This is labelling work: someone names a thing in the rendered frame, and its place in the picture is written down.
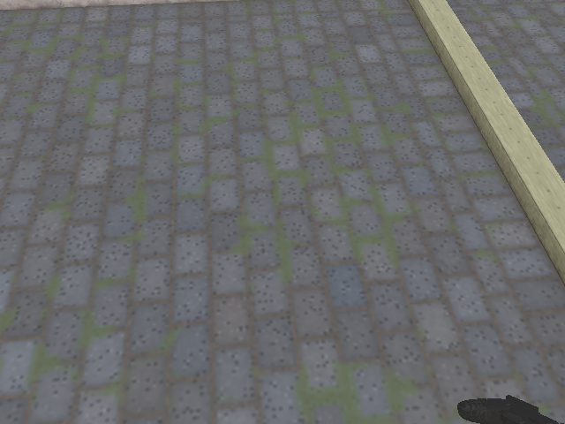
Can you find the robot right hand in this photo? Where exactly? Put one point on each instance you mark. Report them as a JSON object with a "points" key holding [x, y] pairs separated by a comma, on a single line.
{"points": [[501, 411]]}

